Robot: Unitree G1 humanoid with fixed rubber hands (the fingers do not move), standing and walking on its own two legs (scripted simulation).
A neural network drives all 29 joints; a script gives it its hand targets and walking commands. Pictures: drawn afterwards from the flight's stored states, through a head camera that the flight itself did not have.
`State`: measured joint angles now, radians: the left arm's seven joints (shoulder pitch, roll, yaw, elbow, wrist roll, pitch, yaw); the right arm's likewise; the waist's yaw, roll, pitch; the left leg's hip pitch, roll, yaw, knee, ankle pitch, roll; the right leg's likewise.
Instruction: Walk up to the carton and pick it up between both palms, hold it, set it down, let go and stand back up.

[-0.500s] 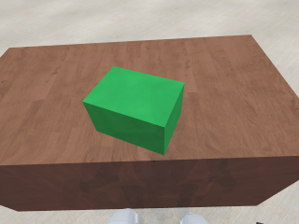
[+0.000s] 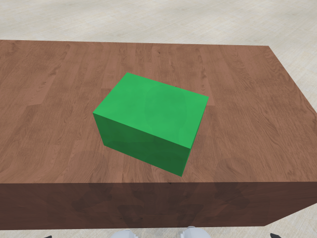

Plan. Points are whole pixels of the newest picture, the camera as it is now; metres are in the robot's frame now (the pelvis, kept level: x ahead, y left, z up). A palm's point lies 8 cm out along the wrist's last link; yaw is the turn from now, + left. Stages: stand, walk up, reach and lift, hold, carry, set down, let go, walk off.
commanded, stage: walk up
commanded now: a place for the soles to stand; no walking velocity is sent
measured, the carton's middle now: (153, 122) +0.43 +0.03 +0.01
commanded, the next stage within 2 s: reach and lift in 1.26 s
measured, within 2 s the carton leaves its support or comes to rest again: neither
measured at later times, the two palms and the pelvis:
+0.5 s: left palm out of the picture +0.07 +0.28 -0.09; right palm out of the picture +0.06 -0.33 -0.10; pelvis -0.02 -0.03 +0.00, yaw +0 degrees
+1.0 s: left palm out of the picture +0.07 +0.28 -0.09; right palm out of the picture +0.07 -0.33 -0.10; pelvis -0.01 -0.02 +0.00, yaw +0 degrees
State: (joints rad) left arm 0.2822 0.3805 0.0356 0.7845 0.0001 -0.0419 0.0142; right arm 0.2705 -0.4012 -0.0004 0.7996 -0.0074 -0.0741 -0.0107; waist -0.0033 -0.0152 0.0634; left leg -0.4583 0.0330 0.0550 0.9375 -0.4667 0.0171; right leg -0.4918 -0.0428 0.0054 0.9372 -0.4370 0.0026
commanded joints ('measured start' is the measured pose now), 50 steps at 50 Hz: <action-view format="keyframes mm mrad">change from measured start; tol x32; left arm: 1 -107 230 65 -18 6 -6 13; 50 -20 328 84 2 17 -49 16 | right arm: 1 61 -335 -121 27 -6 -38 -26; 50 -79 -194 -79 -10 7 12 -9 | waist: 1 -41 136 -68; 50 26 -67 -121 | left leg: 1 282 338 -535 -412 495 217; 7 -172 -15 -21 30 41 11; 14 205 286 -590 -564 -239 171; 23 -234 -26 -50 0 -111 3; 31 166 283 -565 -490 -87 210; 36 -195 -24 -54 -27 17 27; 44 185 217 -423 -369 285 195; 50 -43 6 -67 -37 164 31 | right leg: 1 -187 -15 12 66 -196 -37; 8 120 -298 549 -505 -120 -284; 15 -229 -5 24 52 -89 -28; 20 122 -9 58 -189 -79 -75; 23 224 -267 628 -555 -244 -235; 31 -168 24 4 -19 -94 -27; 37 185 -275 580 -515 -138 -250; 44 -39 10 -6 -57 66 -20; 50 142 -227 387 -335 194 -237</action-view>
